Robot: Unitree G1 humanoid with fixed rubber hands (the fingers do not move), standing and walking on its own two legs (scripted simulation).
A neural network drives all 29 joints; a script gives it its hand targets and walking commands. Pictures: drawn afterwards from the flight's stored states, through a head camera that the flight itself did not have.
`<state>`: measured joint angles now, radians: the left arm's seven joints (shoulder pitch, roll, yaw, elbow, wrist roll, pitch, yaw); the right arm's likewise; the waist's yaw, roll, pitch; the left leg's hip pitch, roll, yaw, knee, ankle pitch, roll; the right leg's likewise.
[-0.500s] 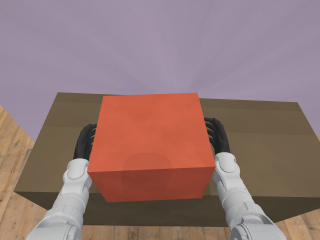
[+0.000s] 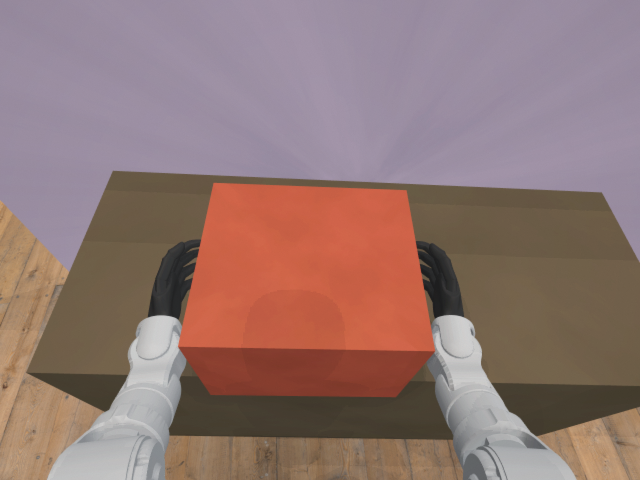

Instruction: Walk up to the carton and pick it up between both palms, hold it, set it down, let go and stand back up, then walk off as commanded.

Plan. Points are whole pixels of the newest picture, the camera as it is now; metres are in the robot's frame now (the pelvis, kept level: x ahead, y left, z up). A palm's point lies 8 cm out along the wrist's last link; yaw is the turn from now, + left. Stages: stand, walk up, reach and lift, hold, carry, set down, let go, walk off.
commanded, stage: set down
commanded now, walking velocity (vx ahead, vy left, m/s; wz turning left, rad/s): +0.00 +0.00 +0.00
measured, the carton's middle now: (307, 293) +0.38 +0.02 -0.05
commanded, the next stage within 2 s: none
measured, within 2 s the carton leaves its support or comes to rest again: neither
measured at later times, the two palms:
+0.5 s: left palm (165, 287) +0.37 +0.22 -0.03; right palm (440, 303) +0.36 -0.17 -0.03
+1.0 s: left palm (137, 326) +0.33 +0.26 -0.06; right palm (474, 302) +0.36 -0.21 -0.01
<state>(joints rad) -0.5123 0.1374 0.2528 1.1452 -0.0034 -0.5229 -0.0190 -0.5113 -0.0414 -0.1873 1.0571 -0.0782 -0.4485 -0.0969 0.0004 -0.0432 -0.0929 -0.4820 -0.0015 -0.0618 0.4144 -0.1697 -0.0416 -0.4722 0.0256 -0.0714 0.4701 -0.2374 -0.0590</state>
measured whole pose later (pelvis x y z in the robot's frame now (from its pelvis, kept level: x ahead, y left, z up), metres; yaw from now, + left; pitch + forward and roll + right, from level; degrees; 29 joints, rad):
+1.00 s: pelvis +0.00 +0.03 -0.01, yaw -1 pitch +23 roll -2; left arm -0.42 0.21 0.09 1.12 -0.22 -0.43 0.03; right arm -0.52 -0.34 0.13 1.10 0.43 -0.43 0.07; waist 0.01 0.02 -0.24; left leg -0.77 0.00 -0.06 0.59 -0.20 -0.02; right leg -0.67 0.03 -0.07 0.48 -0.21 -0.03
